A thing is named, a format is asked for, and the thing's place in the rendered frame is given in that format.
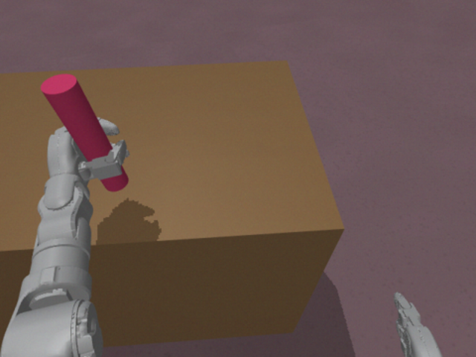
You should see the left robot arm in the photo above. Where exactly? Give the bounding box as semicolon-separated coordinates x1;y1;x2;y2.
0;174;103;357

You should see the can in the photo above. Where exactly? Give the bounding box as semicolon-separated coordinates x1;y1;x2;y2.
41;74;129;192

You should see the left robot hand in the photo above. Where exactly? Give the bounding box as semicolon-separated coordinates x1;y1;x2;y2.
47;118;130;185

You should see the right robot hand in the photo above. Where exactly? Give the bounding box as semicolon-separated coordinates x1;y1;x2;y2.
393;292;443;357

